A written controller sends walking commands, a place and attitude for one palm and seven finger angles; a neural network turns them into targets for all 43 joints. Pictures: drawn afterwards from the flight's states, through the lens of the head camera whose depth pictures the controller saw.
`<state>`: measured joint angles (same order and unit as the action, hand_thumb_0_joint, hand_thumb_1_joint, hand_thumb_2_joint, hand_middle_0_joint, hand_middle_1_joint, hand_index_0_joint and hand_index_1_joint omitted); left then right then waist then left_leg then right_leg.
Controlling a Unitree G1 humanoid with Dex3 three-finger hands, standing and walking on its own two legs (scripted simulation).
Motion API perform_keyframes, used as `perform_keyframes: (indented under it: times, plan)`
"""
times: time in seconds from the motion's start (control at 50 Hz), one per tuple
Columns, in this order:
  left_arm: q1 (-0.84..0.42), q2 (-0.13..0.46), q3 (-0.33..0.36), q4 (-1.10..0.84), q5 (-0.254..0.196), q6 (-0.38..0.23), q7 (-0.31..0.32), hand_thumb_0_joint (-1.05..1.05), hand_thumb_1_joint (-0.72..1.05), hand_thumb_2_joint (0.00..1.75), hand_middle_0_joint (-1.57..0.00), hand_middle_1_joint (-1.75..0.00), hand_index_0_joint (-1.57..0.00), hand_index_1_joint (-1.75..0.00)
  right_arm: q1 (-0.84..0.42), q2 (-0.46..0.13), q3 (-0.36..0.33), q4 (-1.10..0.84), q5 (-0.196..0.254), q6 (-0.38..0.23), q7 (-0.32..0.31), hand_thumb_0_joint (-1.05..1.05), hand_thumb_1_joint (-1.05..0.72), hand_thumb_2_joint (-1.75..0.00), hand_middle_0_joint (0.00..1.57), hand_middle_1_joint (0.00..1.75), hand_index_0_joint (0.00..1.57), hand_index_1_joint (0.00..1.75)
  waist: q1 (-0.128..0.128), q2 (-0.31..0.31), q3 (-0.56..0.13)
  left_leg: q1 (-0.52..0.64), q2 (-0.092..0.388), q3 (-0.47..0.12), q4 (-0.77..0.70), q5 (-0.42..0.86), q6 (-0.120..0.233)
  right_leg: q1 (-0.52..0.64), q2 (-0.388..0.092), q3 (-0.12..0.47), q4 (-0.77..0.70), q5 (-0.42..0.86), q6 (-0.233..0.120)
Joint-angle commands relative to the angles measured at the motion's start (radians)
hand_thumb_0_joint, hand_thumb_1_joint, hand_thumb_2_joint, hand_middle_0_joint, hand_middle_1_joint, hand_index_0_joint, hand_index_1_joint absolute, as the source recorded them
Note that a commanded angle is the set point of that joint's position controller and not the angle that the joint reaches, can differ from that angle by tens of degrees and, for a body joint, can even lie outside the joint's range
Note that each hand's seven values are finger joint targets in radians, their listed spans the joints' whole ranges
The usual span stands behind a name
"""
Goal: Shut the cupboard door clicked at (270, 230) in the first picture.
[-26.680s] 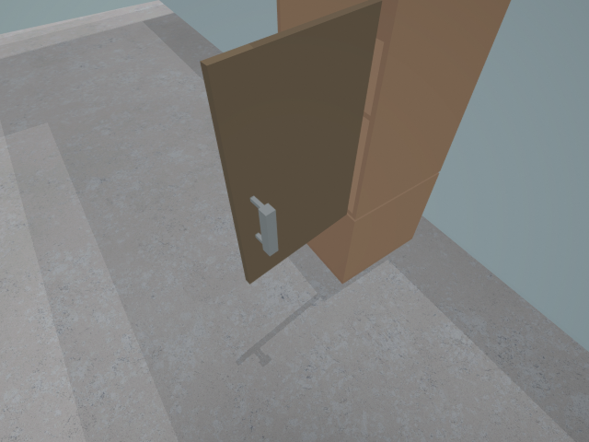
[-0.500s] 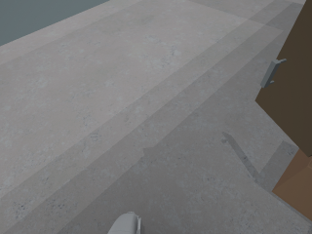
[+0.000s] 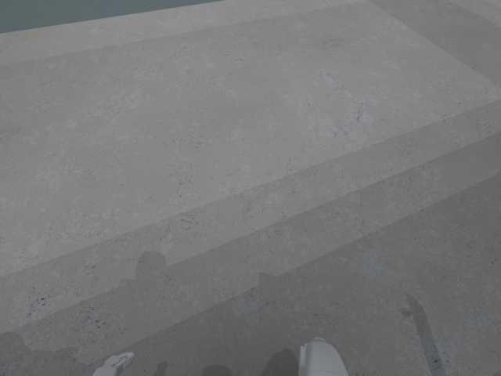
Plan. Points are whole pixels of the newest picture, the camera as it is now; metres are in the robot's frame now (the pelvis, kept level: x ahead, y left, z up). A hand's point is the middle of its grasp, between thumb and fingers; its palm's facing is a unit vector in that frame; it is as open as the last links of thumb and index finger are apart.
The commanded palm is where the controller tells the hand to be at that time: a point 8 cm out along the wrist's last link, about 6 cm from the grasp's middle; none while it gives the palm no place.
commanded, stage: walk to a spot facing it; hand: left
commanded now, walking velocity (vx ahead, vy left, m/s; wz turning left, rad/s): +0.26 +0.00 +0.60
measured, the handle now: out of the picture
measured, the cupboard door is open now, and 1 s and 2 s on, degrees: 65 65 65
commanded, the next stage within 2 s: turn to face it in 0.34 s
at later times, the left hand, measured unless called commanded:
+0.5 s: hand (169, 332) +0.21 +0.16 -0.16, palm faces +0.30 -0.92 -0.24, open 7.4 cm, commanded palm none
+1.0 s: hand (159, 317) +0.23 +0.19 -0.18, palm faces +0.22 -0.94 -0.26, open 7.4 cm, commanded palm none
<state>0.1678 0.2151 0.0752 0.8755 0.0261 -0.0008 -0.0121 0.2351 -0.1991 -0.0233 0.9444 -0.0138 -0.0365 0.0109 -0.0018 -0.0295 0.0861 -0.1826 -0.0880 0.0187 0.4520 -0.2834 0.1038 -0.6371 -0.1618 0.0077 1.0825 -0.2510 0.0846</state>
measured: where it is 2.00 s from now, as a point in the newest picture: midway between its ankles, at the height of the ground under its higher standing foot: (239, 346)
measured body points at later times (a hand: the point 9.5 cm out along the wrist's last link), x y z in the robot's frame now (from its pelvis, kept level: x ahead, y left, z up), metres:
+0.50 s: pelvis +0.19 -0.04 +0.00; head +0.24 -0.03 +0.45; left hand +0.19 +0.21 -0.14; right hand +0.32 -0.28 -0.14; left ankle +0.16 +0.09 -0.67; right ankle +0.21 -0.17 -0.74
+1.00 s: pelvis +0.24 -0.02 -0.02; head +0.27 -0.03 +0.43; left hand +0.22 +0.24 -0.16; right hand +0.38 -0.24 -0.17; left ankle +0.19 +0.10 -0.70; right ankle +0.26 -0.12 -0.74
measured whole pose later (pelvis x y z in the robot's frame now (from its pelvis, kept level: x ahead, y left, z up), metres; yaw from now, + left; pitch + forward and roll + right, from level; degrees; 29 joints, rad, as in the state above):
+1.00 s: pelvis +0.24 -0.02 -0.02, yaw +6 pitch -1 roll +0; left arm 0.28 0.18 0.07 0.95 0.02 0.04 0.00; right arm 0.11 -0.21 -0.05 0.95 -0.01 0.08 -0.01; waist 0.06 0.05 0.07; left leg -0.38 0.09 0.10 0.96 -0.52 -0.03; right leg -0.33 0.00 -0.07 0.68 -0.34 -0.04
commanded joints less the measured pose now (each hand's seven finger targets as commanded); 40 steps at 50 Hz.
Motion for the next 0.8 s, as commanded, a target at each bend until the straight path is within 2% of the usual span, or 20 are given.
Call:
perform_keyframes:
  times: [0.0, 0.1, 0.14, 0.16, 0.18, 0.2, 0.22, 0.24, 0.26, 0.3, 0.34, 0.4, 0.5, 0.54, 0.56, 0.58, 0.6, 0.62, 0.66, 0.78]
  plan:
    - [-0.05, 0.09, 0.016, -0.089, 0.0, -0.013, -0.008, 0.0, 0.9, 0.9, -0.2, -0.3, -0.2, -0.3, 0.07, -0.18, -0.056, -0.043, -0.002, -0.026, -0.018, 0.0, -0.9, -0.9, 0.2, 0.3, 0.2, 0.3, -0.019, 0.138, -0.022, 0.035, 0.242, -0.246, -0.201, 0.343, 0.092, -0.029, 0.032, -0.021, -0.15, 0.099, 0.016]
    - [-0.142, 0.097, 0.006, -0.13, -0.008, -0.026, -0.006, 0.0, 0.9, 0.9, -0.2, -0.3, -0.2, -0.3, 0.117, -0.178, -0.068, -0.022, -0.006, -0.015, -0.026, 0.0, -0.9, -0.9, 0.2, 0.3, 0.2, 0.3, -0.04, 0.152, -0.051, 0.119, 0.227, -0.253, -0.076, 0.596, 0.053, 0.087, 0.105, -0.053, -0.401, 0.082, -0.009]
    - [-0.057, 0.104, 0.003, -0.11, -0.011, -0.033, 0.003, 0.0, 0.9, 0.9, -0.2, -0.3, -0.2, -0.3, 0.106, -0.182, -0.072, -0.021, -0.003, -0.006, -0.032, 0.0, -0.9, -0.9, 0.2, 0.3, 0.2, 0.3, 0.001, 0.158, -0.093, 0.099, 0.217, -0.26, 0.014, 0.706, 0.017, 0.258, 0.135, -0.061, -0.5, 0.098, -0.029]
    - [0.04, 0.124, 0.009, -0.085, -0.011, -0.04, 0.009, 0.0, 0.9, 0.9, -0.2, -0.3, -0.2, -0.3, 0.087, -0.184, -0.075, -0.025, 0.006, -0.005, -0.033, 0.0, -0.9, -0.9, 0.2, 0.3, 0.2, 0.3, 0.051, 0.134, -0.142, 0.038, 0.2, -0.255, 0.129, 0.722, -0.013, 0.438, 0.133, -0.052, -0.585, 0.16, -0.043]
    - [0.168, 0.179, 0.024, -0.05, -0.005, -0.049, 0.02, 0.0, 0.9, 0.9, -0.2, -0.3, -0.2, -0.3, 0.088, -0.164, -0.076, -0.032, 0.019, -0.01, -0.027, 0.0, -0.9, -0.9, 0.2, 0.3, 0.2, 0.3, 0.106, 0.033, -0.238, -0.146, 0.143, -0.216, 0.344, 0.567, -0.055, 0.738, 0.011, 0.05, -0.615, 0.35, -0.096]
    - [0.266, 0.278, 0.043, -0.032, 0.008, -0.057, 0.033, 0.0, 0.9, 0.9, -0.2, -0.3, -0.2, -0.3, 0.152, -0.098, -0.069, -0.051, 0.025, -0.016, -0.027, 0.0, -0.9, -0.9, 0.2, 0.3, 0.2, 0.3, 0.117, -0.266, -0.377, -0.363, -0.024, -0.088, 0.677, -0.238, -0.117, 0.985, -0.323, 0.363, -0.614, 0.732, -0.225]
    - [0.28, 0.262, 0.038, -0.029, -0.001, -0.05, 0.038, 0.0, 0.9, 0.9, -0.2, -0.3, -0.2, -0.3, 0.167, -0.132, -0.068, -0.057, 0.019, -0.007, -0.035, 0.0, -0.9, -0.9, 0.2, 0.3, 0.2, 0.3, 0.104, -0.221, -0.416, -0.377, 0.013, -0.092, 0.872, -0.388, -0.119, 0.936, -0.402, 0.396, -0.627, 0.856, -0.292]
    - [0.215, 0.212, 0.03, -0.043, 0.0, -0.045, 0.044, 0.0, 0.9, 0.9, -0.2, -0.3, -0.2, -0.3, 0.15, -0.12, -0.068, -0.053, 0.012, 0.002, -0.035, 0.0, -0.9, -0.9, 0.2, 0.3, 0.2, 0.3, 0.082, -0.165, -0.321, -0.424, 0.06, -0.111, 0.951, -0.325, -0.119, 0.857, -0.368, 0.324, -0.647, 0.759, -0.294]
    - [0.154, 0.181, 0.024, -0.057, 0.0, -0.041, 0.046, 0.0, 0.9, 0.9, -0.2, -0.3, -0.2, -0.3, 0.114, -0.109, -0.064, -0.054, 0.006, 0.012, -0.026, 0.0, -0.9, -0.9, 0.2, 0.3, 0.2, 0.3, 0.065, -0.201, -0.265, -0.445, 0.089, -0.1, 0.996, -0.264, -0.124, 0.753, -0.325, 0.284, -0.667, 0.65, -0.275]
    - [0.033, 0.122, 0.005, -0.079, -0.005, -0.033, 0.05, 0.0, 0.9, 0.9, -0.2, -0.3, -0.2, -0.3, 0.056, -0.095, -0.062, -0.056, 0.002, 0.042, -0.003, 0.0, -0.9, -0.9, 0.2, 0.3, 0.2, 0.3, -0.001, -0.11, -0.14, -0.406, 0.152, -0.1, 0.93, -0.174, -0.129, 0.52, -0.252, 0.069, -0.714, 0.467, -0.217]
    - [-0.003, 0.123, 0.002, -0.09, -0.001, -0.037, 0.046, 0.0, 0.9, 0.9, -0.2, -0.3, -0.2, -0.3, 0.072, -0.07, -0.053, -0.057, -0.003, 0.067, 0.012, 0.0, -0.9, -0.9, 0.2, 0.3, 0.2, 0.3, -0.04, -0.121, -0.102, -0.362, 0.148, -0.052, 0.817, -0.117, -0.141, 0.418, -0.205, -0.072, -0.738, 0.455, -0.173]
    - [-0.005, 0.137, 0.009, -0.076, -0.001, -0.032, 0.044, 0.0, 0.9, 0.9, -0.2, -0.3, -0.2, -0.3, 0.045, -0.062, -0.052, -0.064, -0.004, 0.083, 0.022, 0.0, -0.9, -0.9, 0.2, 0.3, 0.2, 0.3, -0.046, -0.159, -0.087, -0.32, 0.154, 0.006, 0.657, -0.071, -0.152, 0.394, -0.181, -0.161, -0.75, 0.414, -0.167]
    - [0.116, 0.135, 0.007, -0.003, 0.01, -0.031, 0.042, 0.0, 0.9, 0.9, -0.2, -0.3, -0.2, -0.3, -0.003, -0.02, -0.022, -0.065, -0.004, 0.048, 0.009, 0.0, -0.9, -0.9, 0.2, 0.3, 0.2, 0.3, 0.012, -0.156, -0.13, -0.198, 0.102, 0.063, 0.267, -0.046, -0.126, 0.497, -0.148, -0.125, -0.627, 0.595, -0.181]
    - [0.115, 0.124, -0.004, 0.015, -0.005, -0.023, 0.045, 0.0, 0.9, 0.9, -0.2, -0.3, -0.2, -0.3, 0.076, -0.058, -0.023, -0.029, -0.009, 0.03, 0.005, 0.0, -0.9, -0.9, 0.2, 0.3, 0.2, 0.3, -0.031, -0.085, -0.168, 0.048, 0.1, 0.068, 0.035, 0.221, -0.131, 0.405, -0.092, -0.146, -0.551, 0.453, -0.137]
    - [0.142, 0.084, -0.018, 0.017, -0.011, -0.017, 0.046, 0.0, 0.9, 0.9, -0.2, -0.3, -0.2, -0.3, 0.116, -0.142, -0.036, -0.015, -0.013, 0.015, -0.001, 0.0, -0.9, -0.9, 0.2, 0.3, 0.2, 0.3, -0.039, 0.122, -0.226, 0.207, 0.226, -0.047, 0.008, 0.508, -0.106, 0.312, -0.011, -0.162, -0.465, 0.176, -0.086]
    - [0.177, 0.036, -0.035, 0.024, -0.025, -0.01, 0.049, 0.0, 0.9, 0.9, -0.2, -0.3, -0.2, -0.3, 0.132, -0.211, -0.044, -0.01, -0.011, 0.008, -0.014, 0.0, -0.9, -0.9, 0.2, 0.3, 0.2, 0.3, -0.036, 0.324, -0.275, 0.242, 0.423, -0.242, -0.008, 0.814, 0.0, 0.261, 0.063, -0.147, -0.393, -0.268, -0.043]
    - [0.159, 0.04, -0.042, 0.04, -0.021, 0.0, 0.052, 0.0, 0.9, 0.9, -0.2, -0.3, -0.2, -0.3, 0.103, -0.212, -0.044, -0.004, -0.014, 0.02, -0.026, 0.0, -0.9, -0.9, 0.2, 0.3, 0.2, 0.3, -0.048, 0.285, -0.228, 0.17, 0.462, -0.215, -0.031, 0.796, 0.062, 0.287, 0.078, -0.08, -0.272, -0.415, -0.055]
    - [0.153, 0.037, -0.038, 0.031, -0.018, 0.007, 0.046, 0.0, 0.9, 0.9, -0.2, -0.3, -0.2, -0.3, 0.057, -0.209, -0.039, -0.022, -0.017, 0.022, -0.039, 0.0, -0.9, -0.9, 0.2, 0.3, 0.2, 0.3, -0.036, 0.24, -0.153, 0.128, 0.471, -0.185, -0.052, 0.751, 0.088, 0.241, 0.082, -0.061, -0.21, -0.411, -0.057]
    - [0.121, 0.066, -0.021, 0.058, -0.017, 0.027, 0.037, 0.0, 0.9, 0.9, -0.2, -0.3, -0.2, -0.3, -0.002, -0.196, -0.037, -0.026, -0.013, 0.025, -0.059, 0.0, -0.9, -0.9, 0.2, 0.3, 0.2, 0.3, -0.037, 0.337, -0.154, 0.163, 0.463, -0.138, -0.029, 0.866, 0.083, 0.175, 0.082, -0.007, -0.11, -0.358, -0.05]
    - [0.155, 0.046, 0.003, 0.062, -0.008, 0.046, 0.005, 0.0, 0.9, 0.9, -0.2, -0.3, -0.2, -0.3, -0.103, -0.194, -0.051, -0.06, -0.013, 0.056, -0.054, 0.0, -0.9, -0.9, 0.2, 0.3, 0.2, 0.3, 0.004, 0.164, -0.122, 0.065, 0.445, 0.005, -0.042, 0.457, 0.046, 0.243, 0.11, -0.082, -0.217, -0.239, -0.046]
